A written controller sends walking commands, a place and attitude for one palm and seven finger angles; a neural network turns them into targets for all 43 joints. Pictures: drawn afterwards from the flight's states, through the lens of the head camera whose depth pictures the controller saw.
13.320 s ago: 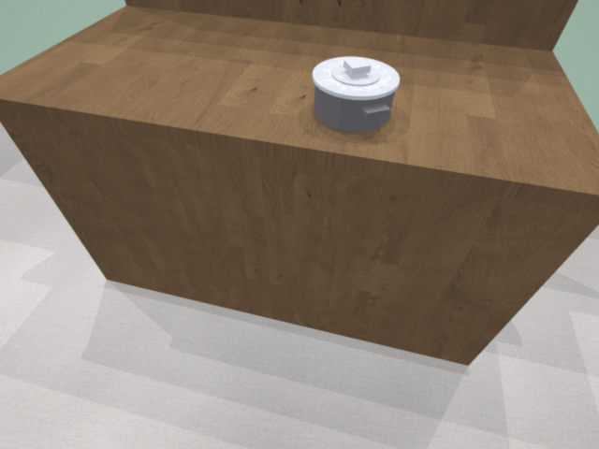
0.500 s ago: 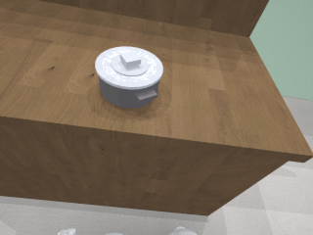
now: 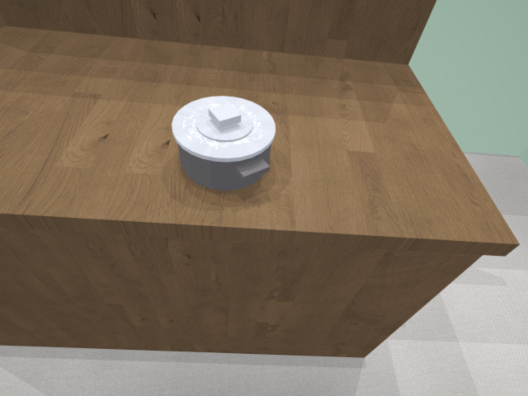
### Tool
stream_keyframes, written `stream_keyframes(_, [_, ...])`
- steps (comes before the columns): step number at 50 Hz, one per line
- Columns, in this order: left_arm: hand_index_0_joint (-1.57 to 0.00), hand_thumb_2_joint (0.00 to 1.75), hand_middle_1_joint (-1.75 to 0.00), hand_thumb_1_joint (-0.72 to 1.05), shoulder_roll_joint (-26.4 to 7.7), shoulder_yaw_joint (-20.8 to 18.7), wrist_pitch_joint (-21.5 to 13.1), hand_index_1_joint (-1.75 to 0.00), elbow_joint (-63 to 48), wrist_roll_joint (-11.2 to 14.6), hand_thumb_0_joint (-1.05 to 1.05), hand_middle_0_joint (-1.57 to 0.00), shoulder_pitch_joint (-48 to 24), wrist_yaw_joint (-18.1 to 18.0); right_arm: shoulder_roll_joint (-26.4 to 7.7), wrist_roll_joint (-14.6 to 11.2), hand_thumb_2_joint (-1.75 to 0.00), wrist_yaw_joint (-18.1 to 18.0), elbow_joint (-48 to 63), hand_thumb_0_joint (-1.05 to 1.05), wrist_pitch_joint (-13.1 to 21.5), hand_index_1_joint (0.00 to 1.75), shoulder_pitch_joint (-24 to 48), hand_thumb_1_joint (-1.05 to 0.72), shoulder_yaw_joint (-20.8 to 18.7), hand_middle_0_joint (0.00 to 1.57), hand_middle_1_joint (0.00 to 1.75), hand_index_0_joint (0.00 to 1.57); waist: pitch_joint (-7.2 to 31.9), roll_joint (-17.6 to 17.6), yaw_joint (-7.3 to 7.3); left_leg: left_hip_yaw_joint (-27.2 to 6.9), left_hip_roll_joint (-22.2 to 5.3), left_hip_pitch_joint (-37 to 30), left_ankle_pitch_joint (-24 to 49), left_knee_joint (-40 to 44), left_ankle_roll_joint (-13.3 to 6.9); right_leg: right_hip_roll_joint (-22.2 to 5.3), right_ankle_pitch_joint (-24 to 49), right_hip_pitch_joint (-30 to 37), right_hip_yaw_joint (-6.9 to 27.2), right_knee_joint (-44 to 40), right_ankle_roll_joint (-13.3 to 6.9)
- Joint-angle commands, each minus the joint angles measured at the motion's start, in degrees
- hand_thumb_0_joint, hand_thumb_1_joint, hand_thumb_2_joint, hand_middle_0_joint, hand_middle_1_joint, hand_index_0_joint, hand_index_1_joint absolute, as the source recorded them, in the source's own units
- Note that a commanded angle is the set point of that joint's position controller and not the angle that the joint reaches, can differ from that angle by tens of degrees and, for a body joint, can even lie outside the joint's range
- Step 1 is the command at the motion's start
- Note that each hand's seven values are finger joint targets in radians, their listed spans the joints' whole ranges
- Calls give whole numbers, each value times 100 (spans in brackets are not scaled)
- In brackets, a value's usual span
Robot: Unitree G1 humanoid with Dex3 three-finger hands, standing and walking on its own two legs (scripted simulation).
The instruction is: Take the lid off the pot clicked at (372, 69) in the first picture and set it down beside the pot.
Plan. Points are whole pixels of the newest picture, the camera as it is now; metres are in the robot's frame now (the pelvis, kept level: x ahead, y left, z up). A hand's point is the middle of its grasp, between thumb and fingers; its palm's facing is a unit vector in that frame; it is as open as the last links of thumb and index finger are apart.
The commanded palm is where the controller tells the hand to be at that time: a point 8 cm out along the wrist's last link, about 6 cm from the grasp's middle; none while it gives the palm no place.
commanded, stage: come to a stop and stand still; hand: left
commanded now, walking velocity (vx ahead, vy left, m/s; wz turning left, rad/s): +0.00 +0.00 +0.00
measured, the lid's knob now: (224, 115) +0.53 +0.09 +0.15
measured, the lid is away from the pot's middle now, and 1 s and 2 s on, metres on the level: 0.00 0.00 0.00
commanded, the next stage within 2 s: look again from close up in 1.02 s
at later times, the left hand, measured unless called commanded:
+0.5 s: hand out of the picture -0.01 +0.11 -0.18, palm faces +0.03 -0.99 -0.11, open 7.4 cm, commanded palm none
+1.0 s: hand out of the picture +0.02 +0.12 -0.18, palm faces +0.03 -0.99 -0.14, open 7.4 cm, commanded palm none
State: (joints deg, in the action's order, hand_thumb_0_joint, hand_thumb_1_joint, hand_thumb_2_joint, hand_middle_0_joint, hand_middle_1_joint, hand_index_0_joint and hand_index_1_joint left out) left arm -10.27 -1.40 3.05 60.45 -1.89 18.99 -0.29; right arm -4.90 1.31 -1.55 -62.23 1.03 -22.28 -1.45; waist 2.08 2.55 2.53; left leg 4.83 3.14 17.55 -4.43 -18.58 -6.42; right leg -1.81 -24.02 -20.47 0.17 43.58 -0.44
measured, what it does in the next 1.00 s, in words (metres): steps on the spot: right foot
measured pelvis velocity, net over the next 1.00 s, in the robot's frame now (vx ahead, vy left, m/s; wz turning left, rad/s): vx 0.05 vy -0.03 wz -0.01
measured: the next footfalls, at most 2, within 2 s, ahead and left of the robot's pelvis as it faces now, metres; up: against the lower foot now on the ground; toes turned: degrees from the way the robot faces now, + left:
right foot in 0.10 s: +0.00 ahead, -0.14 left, +0.00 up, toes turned +0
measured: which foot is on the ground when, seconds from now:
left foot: down 0.00-1.00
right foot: up 0.00-0.08, down 0.10-1.00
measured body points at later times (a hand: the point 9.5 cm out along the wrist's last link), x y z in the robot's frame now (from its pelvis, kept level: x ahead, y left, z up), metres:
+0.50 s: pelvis +0.02 -0.03 +0.00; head +0.03 -0.01 +0.45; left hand -0.01 +0.16 -0.17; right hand -0.02 -0.22 -0.16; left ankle +0.06 +0.05 -0.74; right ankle -0.04 -0.14 -0.74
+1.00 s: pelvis +0.05 -0.03 +0.00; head +0.05 -0.02 +0.45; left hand +0.02 +0.17 -0.17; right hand +0.03 -0.25 -0.16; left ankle +0.06 +0.05 -0.74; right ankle -0.04 -0.14 -0.74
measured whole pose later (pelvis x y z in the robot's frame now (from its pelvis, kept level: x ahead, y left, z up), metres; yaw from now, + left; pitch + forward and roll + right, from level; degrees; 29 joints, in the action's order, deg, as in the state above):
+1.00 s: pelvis +0.05 -0.03 +0.00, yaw +0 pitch +0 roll +1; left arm -6.4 0.5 -1.3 64.9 -0.7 19.9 -2.7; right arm -6.7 0.4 -2.4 -66.9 1.0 -16.5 -0.5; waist -0.8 2.0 0.3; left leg 4.4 2.7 12.1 -11.7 -24.0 -3.5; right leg -0.1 -19.4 -1.6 -0.5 21.5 -0.5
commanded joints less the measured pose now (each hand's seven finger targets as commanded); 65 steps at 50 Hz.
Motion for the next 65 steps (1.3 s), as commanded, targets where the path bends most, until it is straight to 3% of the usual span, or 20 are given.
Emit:
stream_keyframes(1, [-20, 90, -30, 90, -31, -5, -150, -30, -59, 55, 0, -20, 652, -79, -1062, -21, -90, -38, 115, 0, 16, 30, -158, -90, -236, 20, 30, 20, -170, -731, -270, -1767, -1437, 315, -3295, 1217, 62, 224, 131, 823, -304, -1183, -64])
stream_keyframes(3, [-20, 90, -30, 90, -37, 1, -191, -30, 78, 66, 0, -20, 872, -123, -927, -50, -90, -23, 12, 0, -47, 30, -196, -90, -234, 20, 30, 20, -287, -462, -310, -1405, -1120, 553, -3190, 898, 301, 193, 440, 1412, -258, -2113, -76])
stream_keyframes(4, [-20, 90, -30, 90, -130, -5, -216, -30, 93, 79, 0, -20, 870, -166, -728, -79, -90, -9, -29, 0, -63, 30, -202, -90, -198, 20, 30, 20, -525, -173, -327, -1192, -932, 973, -2992, 566, 408, -49, 323, 1600, 129, -2383, -158])
stream_keyframes(5, [-20, 90, -30, 90, -185, 3, -247, -30, 80, 79, 0, -20, 842, -209, -569, -92, -90, -15, -20, 0, -75, 30, -180, -90, -148, 20, 30, 20, -765, 99, -288, -851, -577, 910, -2523, -66, 532, -508, -321, 1145, 817, -2785, -366])
stream_keyframes(6, [-20, 90, -30, 90, -310, 4, -267, -30, 73, 107, 0, -20, 672, -220, -397, -85, -90, -7, -14, 0, -95, 30, -210, -90, -101, 20, 30, 20, -837, 338, -164, -506, -363, 415, -1901, -622, 605, -879, -912, 487, 1188, -3187, -557])
stream_keyframes(7, [-20, 90, -30, 90, -391, 17, -285, -30, 29, 116, 0, -20, 429, -214, -330, -74, -90, 15, -37, 0, -100, 30, -296, -90, -72, 20, 30, 20, -763, 256, -11, -416, -318, -97, -1501, -890, 609, -1039, -983, 37, 1265, -3323, -617])
stream_keyframes(9, [-20, 90, -30, 90, -285, 53, -424, -30, -28, 163, 0, -20, 156, -211, -309, -73, -90, 27, -112, 0, -79, 30, -411, -90, -49, 20, 30, 20, -667, 701, 40, -562, -491, -426, -899, -898, 553, -757, -272, -61, 1020, -3193, -501])
stream_keyframes(12, [-20, 90, -30, 90, -68, 110, -460, -30, 49, 172, 0, -20, 231, -210, -428, -90, -90, -4, -211, 0, -34, 30, -426, -90, -29, 20, 30, 20, -1028, -55, -1, -783, -690, -525, -697, -480, 511, -474, 373, -30, 629, -2747, -379])
stream_keyframes(16, [-20, 90, -30, 90, -17, 97, -396, -30, 178, 139, 0, -20, 527, -207, -454, -100, -90, -38, -251, 0, -21, 30, -296, -90, -14, 20, 30, 20, -1351, -725, -167, -1226, -848, -74, -1602, 242, 402, -251, 441, 236, 405, -2513, -265])
stream_keyframes(19, [-20, 90, -30, 90, -5, 91, -430, -30, 259, 142, 0, -20, 689, -205, -485, -119, -90, -50, -230, 0, 27, 30, -225, -90, -24, 20, 30, 20, -1030, -474, -247, -1243, -876, -205, -1338, 254, 345, -265, 954, 658, 290, -2460, -219])
stream_keyframes(22, [-20, 90, -30, 90, 81, 100, -476, -30, 313, 144, 0, -20, 731, -221, -530, -116, -90, -60, -231, 0, 63, 30, -203, -90, -38, 20, 30, 20, -541, -250, -201, -1102, -879, -747, -681, 40, 344, -348, 1250, 721, 331, -2462, -214])
stream_keyframes(25, [-20, 90, -30, 90, 95, 102, -503, -30, 320, 146, 0, -20, 721, -240, -512, -119, -90, -63, -259, 0, 82, 30, -142, -90, -35, 20, 30, 20, -458, -88, -193, -1011, -867, -859, -163, -119, 334, -398, 1559, 817, 353, -2491, -199])
stream_keyframes(30, [-20, 90, -30, 90, 99, 102, -498, -30, 379, 142, 0, -20, 776, -269, -516, -121, -90, -79, -326, 0, 94, 30, -44, -90, -3, 20, 30, 20, -502, -116, -207, -962, -885, -975, 312, -187, 314, -422, 1848, 908, 348, -2466, -184])
stream_keyframes(55, [-20, 90, -30, 90, -60, 77, -471, -30, 380, 143, 0, -20, 739, -304, -673, -105, -90, -85, -344, 0, 73, 30, 163, -90, 52, 20, 30, 20, -672, -147, -259, -897, -885, -983, 580, -250, 343, -491, 2110, 1175, 349, -2551, -168])
stream_keyframes(56, [-20, 90, -30, 90, -289, 150, -647, -30, 308, -31, 0, -20, 778, -468, -952, -99, -90, -6, 204, 0, 163, 30, 634, -90, 117, 20, 30, 20, -1017, -247, -306, -747, -771, -656, 1770, -1460, 474, -481, 3886, 516, 558, -2401, -42])
stream_keyframes(57, [-20, 90, -30, 90, -398, 86, -649, -30, 56, 32, 0, -20, 578, -427, -794, -63, -90, 28, 263, 0, 118, 30, 246, -90, 98, 20, 30, 20, -697, -315, -73, -798, -804, -462, 105, -1323, 397, -597, 2667, 796, 498, -2305, -243])
stream_keyframes(58, [-20, 90, -30, 90, -308, 119, -619, -30, -22, 59, 0, -20, 366, -363, -771, -59, -90, 15, 237, 0, 84, 30, 284, -90, 90, 20, 30, 20, -864, -565, -82, -864, -740, -227, -324, -1051, 372, -491, 1918, 752, 495, -2276, -340])
stream_keyframes(59, [-20, 90, -30, 90, -384, 100, -561, -30, -82, 103, 0, -20, 297, -307, -812, -41, -90, 28, 305, 0, 57, 30, 259, -90, 63, 20, 30, 20, -461, -863, -161, -951, -753, -420, -97, -999, 326, -359, 1512, 885, 386, -2055, -424])
stream_keyframes(61, [-20, 90, -30, 90, -283, 87, -549, -30, -122, 124, 0, -20, 430, -313, -945, -32, -90, 2, 462, 0, 44, 30, 296, -90, 33, 20, 30, 20, -184, -816, -151, -1105, -876, -452, 99, -1105, 243, -233, 1149, 843, 345, -1905, -444])
stream_keyframes(65, [-20, 90, -30, 90, -224, 100, -485, -30, -172, 126, 0, -20, 442, -321, -1031, -50, -90, -21, 578, 0, 49, 30, 326, -90, 24, 20, 30, 20, -224, -206, -220, -1167, -932, -469, 295, -1102, 187, -164, 1109, 802, 339, -1816, -378])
